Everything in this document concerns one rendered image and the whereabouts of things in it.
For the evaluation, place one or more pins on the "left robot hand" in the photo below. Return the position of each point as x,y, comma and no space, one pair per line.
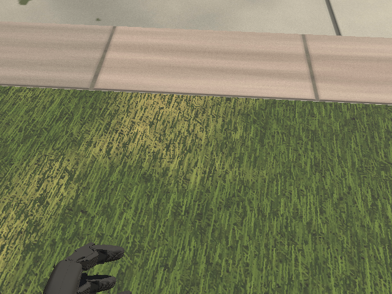
67,276

